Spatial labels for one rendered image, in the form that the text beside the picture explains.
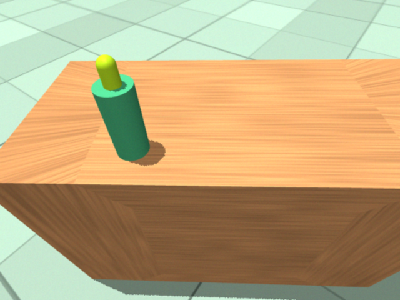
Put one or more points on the bottle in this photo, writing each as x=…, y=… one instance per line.
x=117, y=100

